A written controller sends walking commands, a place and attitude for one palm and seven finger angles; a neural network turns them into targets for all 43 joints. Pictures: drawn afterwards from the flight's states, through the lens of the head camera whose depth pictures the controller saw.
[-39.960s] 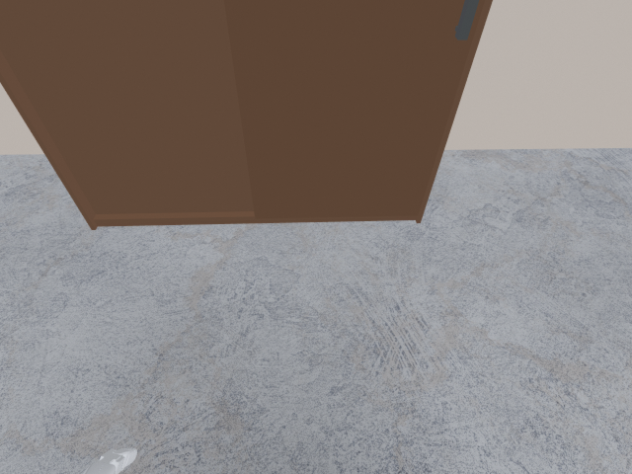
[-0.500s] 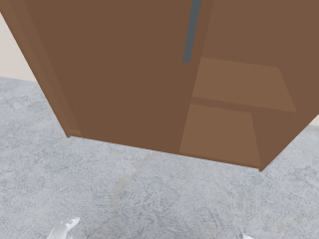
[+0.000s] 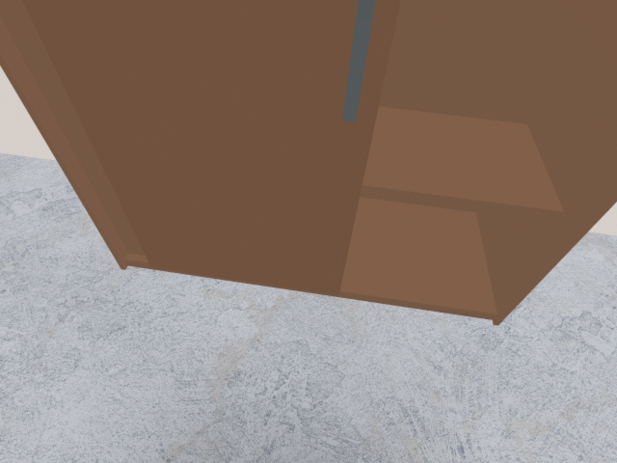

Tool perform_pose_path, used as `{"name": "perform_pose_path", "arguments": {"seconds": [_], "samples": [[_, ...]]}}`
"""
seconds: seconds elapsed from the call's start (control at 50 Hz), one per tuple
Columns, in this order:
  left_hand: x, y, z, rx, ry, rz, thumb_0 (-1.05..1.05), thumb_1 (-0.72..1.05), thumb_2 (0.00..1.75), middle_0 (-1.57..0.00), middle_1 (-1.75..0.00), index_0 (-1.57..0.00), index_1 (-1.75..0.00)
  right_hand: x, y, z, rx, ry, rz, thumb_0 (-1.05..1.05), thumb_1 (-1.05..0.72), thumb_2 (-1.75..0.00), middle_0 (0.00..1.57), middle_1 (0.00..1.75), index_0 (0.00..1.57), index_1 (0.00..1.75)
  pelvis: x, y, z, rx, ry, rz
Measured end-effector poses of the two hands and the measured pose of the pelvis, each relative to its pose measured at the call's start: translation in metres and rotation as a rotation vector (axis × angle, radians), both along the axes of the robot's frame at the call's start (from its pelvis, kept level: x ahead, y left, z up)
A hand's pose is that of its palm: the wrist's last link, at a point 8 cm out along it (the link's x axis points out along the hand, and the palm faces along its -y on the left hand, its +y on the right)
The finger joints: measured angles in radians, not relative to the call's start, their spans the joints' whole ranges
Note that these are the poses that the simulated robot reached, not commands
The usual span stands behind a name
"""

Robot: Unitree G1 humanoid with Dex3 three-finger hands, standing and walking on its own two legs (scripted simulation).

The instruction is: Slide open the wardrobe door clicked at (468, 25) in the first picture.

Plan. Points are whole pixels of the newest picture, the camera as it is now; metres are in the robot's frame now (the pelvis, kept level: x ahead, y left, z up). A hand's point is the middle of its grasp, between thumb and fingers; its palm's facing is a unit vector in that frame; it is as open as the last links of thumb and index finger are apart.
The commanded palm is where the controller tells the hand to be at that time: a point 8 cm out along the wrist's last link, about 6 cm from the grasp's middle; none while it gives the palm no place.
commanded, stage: let the arm hang, fingers relaxed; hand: right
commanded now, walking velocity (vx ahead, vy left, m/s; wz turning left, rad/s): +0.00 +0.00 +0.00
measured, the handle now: (360, 40) +0.76 -0.04 +0.19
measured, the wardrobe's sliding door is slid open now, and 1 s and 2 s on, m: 0.58 0.58 0.58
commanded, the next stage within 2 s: look to check the result in 0.36 s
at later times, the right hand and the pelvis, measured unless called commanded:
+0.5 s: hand out of the picture +0.07 -0.19 -0.17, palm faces -0.01 +0.98 -0.22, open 7.4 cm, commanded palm none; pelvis +0.02 +0.00 +0.01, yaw +0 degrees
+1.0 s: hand out of the picture +0.05 -0.18 -0.17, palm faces +0.00 +0.98 -0.22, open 7.4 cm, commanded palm none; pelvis +0.03 +0.01 +0.01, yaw +0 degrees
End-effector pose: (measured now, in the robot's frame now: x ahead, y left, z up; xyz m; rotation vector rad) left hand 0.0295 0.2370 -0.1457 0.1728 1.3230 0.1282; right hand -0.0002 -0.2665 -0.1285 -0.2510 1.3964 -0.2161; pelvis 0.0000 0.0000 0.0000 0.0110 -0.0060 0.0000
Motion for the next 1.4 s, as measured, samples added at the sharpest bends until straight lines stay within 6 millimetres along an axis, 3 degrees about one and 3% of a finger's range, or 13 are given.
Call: {"name": "perform_pose_path", "arguments": {"seconds": [0.18,0.3,0.78,1.14,1.4], "samples": [[0.020,0.008,0.009,0.028,-0.030,-0.001,0.00,0.91,0.89,-0.20,-0.30,-0.20,-0.30,0.055,0.015,-0.004,0.046,-0.116,0.043,0.01,-0.91,-0.89,0.20,0.30,0.20,0.30,0.009,0.001,0.003,-0.006,-0.002,0.004],[0.026,0.016,0.016,0.057,-0.031,0.002,0.00,0.91,0.89,-0.20,-0.30,-0.20,-0.30,0.072,0.028,-0.007,0.085,-0.138,0.053,0.01,-0.91,-0.89,0.20,0.30,0.20,0.30,0.014,0.002,0.004,-0.006,-0.005,0.003],[0.034,0.014,0.011,0.033,0.016,-0.001,0.00,0.91,0.89,-0.20,-0.30,-0.20,-0.30,0.043,0.025,-0.004,0.058,-0.013,0.008,0.01,-0.91,-0.89,0.20,0.30,0.20,0.30,0.029,0.008,0.008,-0.009,-0.010,0.004],[0.038,0.021,0.016,0.050,0.004,0.005,0.00,0.91,0.89,-0.20,-0.29,-0.20,-0.30,0.057,0.040,-0.008,0.092,-0.047,0.020,0.01,-0.91,-0.89,0.20,0.30,0.20,0.30,0.034,0.012,0.009,-0.009,-0.015,0.006],[0.034,0.023,0.017,0.055,0.015,0.012,0.00,0.91,0.89,-0.20,-0.30,-0.20,-0.30,0.060,0.032,-0.005,0.072,-0.052,0.022,0.01,-0.91,-0.89,0.20,0.30,0.20,0.30,0.034,0.012,0.009,-0.007,-0.016,0.006]]}}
